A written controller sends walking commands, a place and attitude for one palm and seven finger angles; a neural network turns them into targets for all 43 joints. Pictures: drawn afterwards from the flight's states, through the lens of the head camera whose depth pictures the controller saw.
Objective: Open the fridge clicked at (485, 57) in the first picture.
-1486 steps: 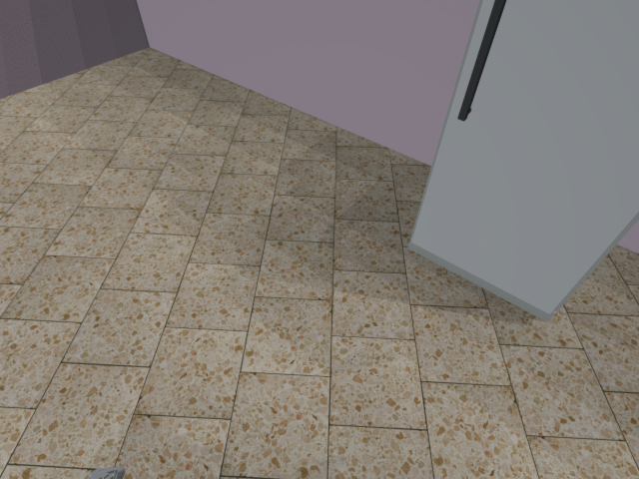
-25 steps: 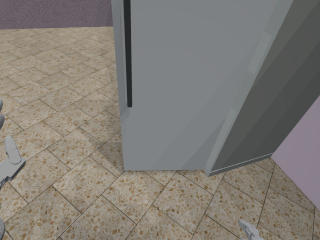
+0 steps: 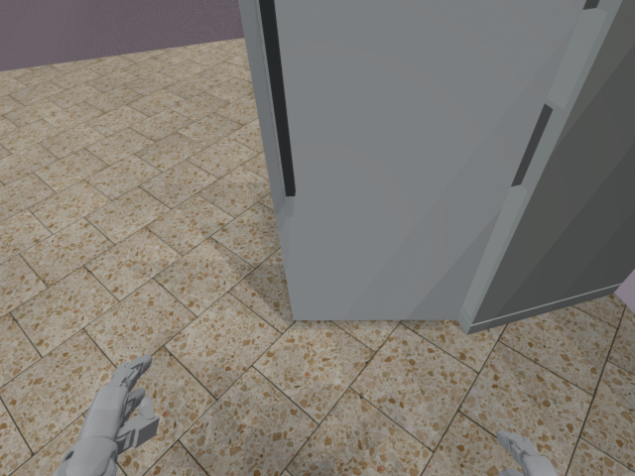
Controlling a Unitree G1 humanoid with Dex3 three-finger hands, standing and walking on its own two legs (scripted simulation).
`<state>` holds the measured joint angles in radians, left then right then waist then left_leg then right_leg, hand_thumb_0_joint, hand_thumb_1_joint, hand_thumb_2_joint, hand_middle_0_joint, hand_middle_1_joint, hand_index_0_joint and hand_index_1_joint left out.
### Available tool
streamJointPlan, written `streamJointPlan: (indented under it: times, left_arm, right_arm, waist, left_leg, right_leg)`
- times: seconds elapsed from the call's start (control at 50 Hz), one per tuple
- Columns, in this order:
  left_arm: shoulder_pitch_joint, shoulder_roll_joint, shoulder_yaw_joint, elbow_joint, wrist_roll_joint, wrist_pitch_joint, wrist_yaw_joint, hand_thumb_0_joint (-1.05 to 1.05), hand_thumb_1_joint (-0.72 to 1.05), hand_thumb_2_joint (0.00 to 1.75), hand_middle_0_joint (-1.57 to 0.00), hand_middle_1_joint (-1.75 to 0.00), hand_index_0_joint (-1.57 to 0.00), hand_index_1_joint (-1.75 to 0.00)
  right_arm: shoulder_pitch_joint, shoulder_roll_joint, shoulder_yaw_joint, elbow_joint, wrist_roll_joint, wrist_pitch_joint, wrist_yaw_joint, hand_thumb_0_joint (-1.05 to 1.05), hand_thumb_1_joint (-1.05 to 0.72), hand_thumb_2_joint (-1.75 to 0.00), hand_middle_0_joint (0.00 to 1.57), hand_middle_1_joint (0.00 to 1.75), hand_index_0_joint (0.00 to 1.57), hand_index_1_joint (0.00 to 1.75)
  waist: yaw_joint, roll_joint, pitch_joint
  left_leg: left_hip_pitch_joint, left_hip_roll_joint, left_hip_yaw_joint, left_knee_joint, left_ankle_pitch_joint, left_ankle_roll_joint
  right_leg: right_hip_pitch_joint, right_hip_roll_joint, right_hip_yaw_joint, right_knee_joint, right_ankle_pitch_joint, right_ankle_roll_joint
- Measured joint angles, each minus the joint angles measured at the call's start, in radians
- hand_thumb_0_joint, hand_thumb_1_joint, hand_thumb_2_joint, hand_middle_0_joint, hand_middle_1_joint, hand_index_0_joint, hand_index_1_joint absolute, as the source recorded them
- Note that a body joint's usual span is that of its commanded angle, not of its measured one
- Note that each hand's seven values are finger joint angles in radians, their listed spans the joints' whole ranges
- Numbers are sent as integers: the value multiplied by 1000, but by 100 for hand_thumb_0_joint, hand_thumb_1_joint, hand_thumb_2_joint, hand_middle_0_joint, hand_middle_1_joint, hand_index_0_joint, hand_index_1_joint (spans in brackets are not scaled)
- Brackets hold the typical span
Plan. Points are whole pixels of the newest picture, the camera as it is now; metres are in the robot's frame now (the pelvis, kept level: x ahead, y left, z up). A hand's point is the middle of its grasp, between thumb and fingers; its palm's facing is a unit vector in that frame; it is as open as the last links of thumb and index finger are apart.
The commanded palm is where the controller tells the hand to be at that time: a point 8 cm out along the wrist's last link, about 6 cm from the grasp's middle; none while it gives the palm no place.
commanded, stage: let the arm hang, fingers relaxed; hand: left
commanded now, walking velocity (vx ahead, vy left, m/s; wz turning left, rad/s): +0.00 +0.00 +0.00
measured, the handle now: (278, 80) +0.70 +0.08 +0.18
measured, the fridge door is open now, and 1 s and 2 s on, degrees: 74 74 74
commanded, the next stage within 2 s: look to check the result in 0.94 s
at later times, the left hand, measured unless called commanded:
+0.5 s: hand out of the picture -0.02 +0.20 -0.15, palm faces +0.03 -0.98 -0.21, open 7.4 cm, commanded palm none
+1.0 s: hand out of the picture +0.00 +0.20 -0.15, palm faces +0.01 -0.98 -0.18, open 7.4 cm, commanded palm none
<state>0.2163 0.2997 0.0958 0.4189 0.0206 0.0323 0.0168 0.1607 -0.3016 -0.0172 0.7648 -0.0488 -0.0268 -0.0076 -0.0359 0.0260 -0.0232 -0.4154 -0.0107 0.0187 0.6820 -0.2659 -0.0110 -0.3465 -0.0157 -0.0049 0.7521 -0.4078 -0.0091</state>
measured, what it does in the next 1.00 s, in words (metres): stands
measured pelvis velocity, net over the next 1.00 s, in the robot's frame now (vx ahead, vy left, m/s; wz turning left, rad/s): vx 0.00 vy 0.03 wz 0.00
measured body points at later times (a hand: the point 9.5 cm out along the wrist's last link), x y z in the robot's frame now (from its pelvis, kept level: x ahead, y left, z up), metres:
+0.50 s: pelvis +0.00 +0.01 +0.03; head +0.02 +0.01 +0.48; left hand -0.02 +0.25 -0.13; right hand +0.00 -0.21 -0.13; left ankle +0.02 +0.12 -0.71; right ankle +0.00 -0.10 -0.71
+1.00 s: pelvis +0.00 +0.03 +0.03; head +0.01 +0.04 +0.48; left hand +0.00 +0.25 -0.13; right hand +0.00 -0.19 -0.13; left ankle +0.02 +0.12 -0.71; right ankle +0.00 -0.10 -0.71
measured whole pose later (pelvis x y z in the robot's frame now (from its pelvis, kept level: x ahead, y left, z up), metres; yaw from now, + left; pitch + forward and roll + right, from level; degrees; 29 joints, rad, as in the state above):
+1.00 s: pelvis +0.00 +0.03 +0.03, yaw +0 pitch -1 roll +0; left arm 0.24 0.15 0.01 1.15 0.01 0.00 0.03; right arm 0.26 -0.14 -0.01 1.13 -0.03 0.01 -0.03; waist -0.01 0.00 0.04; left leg -0.21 -0.02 0.04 0.42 -0.20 0.04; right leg -0.17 -0.01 -0.01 0.41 -0.22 0.01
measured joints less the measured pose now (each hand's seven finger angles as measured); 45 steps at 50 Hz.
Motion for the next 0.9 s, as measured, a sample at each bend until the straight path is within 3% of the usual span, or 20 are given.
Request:
streamJointPlan:
  times: [0.08,0.1,0.12,0.16,0.22,0.28,0.46,0.68,0.9]
  left_arm:
    - [10,-109,-108,329,6,25,-22,1,90,90,-19,-30,-19,-30]
    - [23,-136,-123,386,6,25,-23,2,90,90,-20,-30,-19,-30]
    - [30,-152,-95,420,-9,13,-3,0,94,90,-20,-30,-20,-30]
    - [33,-141,-75,475,-10,-4,10,-2,99,90,-21,-30,-20,-30]
    - [27,-112,-71,555,-9,-6,9,-3,100,90,-21,-30,-20,-30]
    - [38,-102,-76,621,-12,-4,7,-2,98,90,-20,-30,-20,-30]
    - [51,-117,-89,731,-12,-13,6,1,92,90,-20,-30,-20,-30]
    - [13,-148,-91,728,-7,-23,10,1,91,90,-20,-30,-19,-30]
    - [17,-143,-88,725,-8,-29,11,1,91,90,-20,-30,-19,-30]
  right_arm:
    - [-5,38,3,62,10,42,0,1,-91,-90,20,30,20,30]
    - [1,49,4,82,10,50,-1,1,-91,-90,20,30,20,30]
    - [13,61,3,101,12,55,-3,1,-91,-90,20,30,20,30]
    - [41,83,5,144,14,58,-7,1,-91,-90,20,30,20,30]
    - [56,119,11,222,14,62,-15,1,-91,-90,20,30,20,30]
    - [66,137,14,273,17,66,-20,1,-91,-90,20,30,20,30]
    - [89,149,14,348,22,52,-23,1,-92,-90,20,30,20,30]
    - [103,161,12,366,19,41,-24,1,-92,-90,20,30,20,30]
    - [106,166,10,365,21,35,-23,0,-91,-90,20,30,20,30]
  waist:
    - [-16,-8,42]
    - [-12,-15,52]
    - [-6,-20,60]
    - [10,-24,75]
    - [34,-45,101]
    - [43,-34,105]
    - [33,-7,82]
    - [26,-19,53]
    - [23,-27,57]
  left_leg:
    - [22,10,-30,21,-85,8]
    - [33,13,-33,28,-93,11]
    - [47,17,-40,21,-86,13]
    - [95,31,-45,-54,-11,13]
    - [127,31,-45,-119,2,-6]
    - [148,35,-38,-164,23,-4]
    - [195,20,-10,-248,65,20]
    - [204,-2,11,-265,75,39]
    - [202,-9,18,-261,71,49]
  right_leg:
    - [38,20,-28,-46,24,-34]
    - [52,25,-32,-71,33,-38]
    - [64,33,-42,-99,45,-41]
    - [83,49,-63,-144,67,-44]
    - [115,47,-65,-209,102,-38]
    - [143,52,-58,-278,142,-31]
    - [183,36,-30,-361,193,-11]
    - [174,14,-11,-348,192,8]
    - [170,6,-4,-343,189,18]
